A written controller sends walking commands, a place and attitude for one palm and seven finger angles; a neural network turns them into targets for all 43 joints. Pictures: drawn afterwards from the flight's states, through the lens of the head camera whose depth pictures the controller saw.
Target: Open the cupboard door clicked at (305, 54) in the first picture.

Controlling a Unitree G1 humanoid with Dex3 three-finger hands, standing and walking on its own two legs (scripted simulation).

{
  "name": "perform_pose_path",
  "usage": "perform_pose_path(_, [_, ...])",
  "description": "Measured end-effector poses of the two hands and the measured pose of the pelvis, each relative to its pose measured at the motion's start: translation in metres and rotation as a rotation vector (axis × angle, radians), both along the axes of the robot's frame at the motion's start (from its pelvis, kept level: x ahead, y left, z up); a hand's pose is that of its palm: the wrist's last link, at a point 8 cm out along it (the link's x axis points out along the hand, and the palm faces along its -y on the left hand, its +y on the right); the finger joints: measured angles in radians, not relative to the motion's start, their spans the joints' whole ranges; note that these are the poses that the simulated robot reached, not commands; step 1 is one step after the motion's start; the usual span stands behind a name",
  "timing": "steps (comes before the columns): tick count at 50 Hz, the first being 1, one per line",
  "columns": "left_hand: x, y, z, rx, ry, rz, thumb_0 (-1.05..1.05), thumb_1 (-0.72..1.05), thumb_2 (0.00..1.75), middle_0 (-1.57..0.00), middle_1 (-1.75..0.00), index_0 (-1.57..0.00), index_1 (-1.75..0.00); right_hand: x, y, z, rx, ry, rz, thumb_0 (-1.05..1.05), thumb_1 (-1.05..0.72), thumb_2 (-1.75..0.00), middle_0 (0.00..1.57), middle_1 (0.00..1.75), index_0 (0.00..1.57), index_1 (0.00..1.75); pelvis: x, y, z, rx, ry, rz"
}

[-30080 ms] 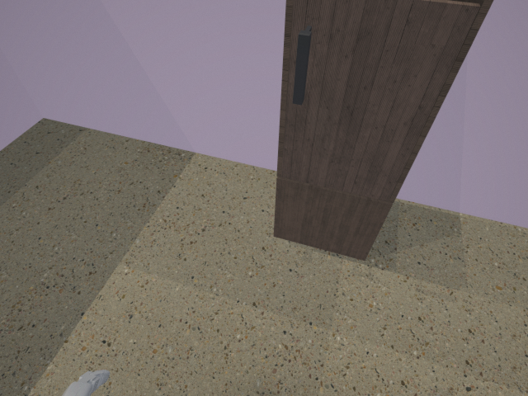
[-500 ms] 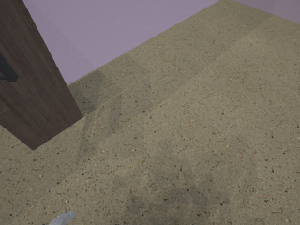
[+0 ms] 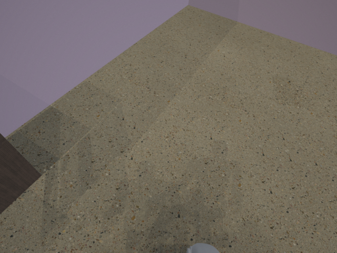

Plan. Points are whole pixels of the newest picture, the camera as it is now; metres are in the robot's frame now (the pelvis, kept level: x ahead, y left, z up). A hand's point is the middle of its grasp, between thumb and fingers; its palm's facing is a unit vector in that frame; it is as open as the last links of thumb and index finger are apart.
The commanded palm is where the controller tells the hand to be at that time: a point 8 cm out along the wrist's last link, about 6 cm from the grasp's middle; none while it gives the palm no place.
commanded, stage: walk to a spot facing it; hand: left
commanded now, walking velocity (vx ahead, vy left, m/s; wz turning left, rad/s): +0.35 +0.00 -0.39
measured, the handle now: out of the picture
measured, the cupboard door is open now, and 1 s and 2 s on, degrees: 46 46 46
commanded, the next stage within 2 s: turn to face it in 1.28 s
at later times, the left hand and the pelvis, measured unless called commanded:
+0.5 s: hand (147, 177) +0.35 +0.08 -0.17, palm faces -0.15 -0.97 -0.20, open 7.2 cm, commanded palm none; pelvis +0.22 -0.08 +0.00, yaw -10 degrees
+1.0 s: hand (147, 148) +0.47 +0.10 -0.18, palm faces -0.13 -0.98 -0.14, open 7.4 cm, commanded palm none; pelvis +0.47 -0.07 +0.00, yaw -13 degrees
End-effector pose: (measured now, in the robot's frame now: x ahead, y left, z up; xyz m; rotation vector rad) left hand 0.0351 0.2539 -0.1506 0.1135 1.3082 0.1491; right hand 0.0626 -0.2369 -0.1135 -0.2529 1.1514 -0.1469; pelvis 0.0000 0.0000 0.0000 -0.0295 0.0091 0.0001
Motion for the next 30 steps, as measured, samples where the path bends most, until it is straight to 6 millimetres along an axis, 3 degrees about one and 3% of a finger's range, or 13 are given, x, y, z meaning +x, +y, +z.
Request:
perform_pose_path(5, [0.103,-0.005,0.018,0.004,-0.120,-0.094,0.01,0.91,0.90,-0.19,-0.29,-0.20,-0.29,-0.043,0.010,-0.004,0.037,0.182,-0.125,0.00,-0.91,-0.90,0.20,0.30,0.21,0.30,0.039,0.002,0.007,0.004,0.010,-0.051])
perform_pose_path(10, [0.200,-0.036,0.024,0.001,-0.181,-0.215,0.01,0.91,0.90,-0.19,-0.29,-0.20,-0.29,-0.077,0.018,-0.012,0.087,0.346,-0.256,0.01,-0.91,-0.90,0.20,0.30,0.21,0.30,0.083,-0.006,0.003,0.021,0.010,-0.101])
perform_pose_path(14, [0.276,-0.076,0.021,-0.002,-0.225,-0.305,0.01,0.91,0.90,-0.19,-0.29,-0.20,-0.29,-0.089,0.020,-0.019,0.136,0.468,-0.340,0.01,-0.91,-0.90,0.20,0.30,0.20,0.30,0.125,-0.025,-0.008,0.030,0.007,-0.129])
perform_pose_path(17, [0.320,-0.102,0.013,0.004,-0.293,-0.323,0.01,0.91,0.90,-0.19,-0.29,-0.20,-0.29,-0.080,0.012,-0.031,0.174,0.545,-0.375,0.01,-0.91,-0.90,0.20,0.30,0.21,0.30,0.158,-0.048,-0.024,0.048,-0.002,-0.140])
perform_pose_path(19, [0.330,-0.113,0.011,0.005,-0.297,-0.304,0.01,0.91,0.90,-0.19,-0.29,-0.20,-0.29,-0.056,-0.001,-0.036,0.180,0.541,-0.388,0.01,-0.91,-0.90,0.20,0.30,0.21,0.30,0.173,-0.058,-0.024,0.041,-0.018,-0.150])
perform_pose_path(21, [0.327,-0.120,0.011,0.006,-0.249,-0.290,0.00,0.91,0.90,-0.19,-0.29,-0.20,-0.29,-0.016,-0.018,-0.038,0.169,0.480,-0.387,0.01,-0.91,-0.90,0.20,0.30,0.21,0.30,0.189,-0.065,-0.017,0.035,-0.023,-0.157])
perform_pose_path(24, [0.316,-0.125,0.012,0.011,-0.153,-0.258,0.00,0.91,0.90,-0.19,-0.29,-0.20,-0.29,0.056,-0.045,-0.033,0.141,0.337,-0.366,0.01,-0.91,-0.90,0.20,0.30,0.20,0.30,0.213,-0.075,-0.006,0.035,-0.013,-0.171])
perform_pose_path(30, [0.316,-0.107,0.021,0.062,-0.056,-0.197,-0.02,0.95,0.90,-0.20,-0.30,-0.21,-0.29,0.197,-0.082,-0.023,0.112,0.101,-0.284,0.01,-0.91,-0.90,0.19,0.30,0.20,0.30,0.265,-0.087,0.005,0.030,0.007,-0.188])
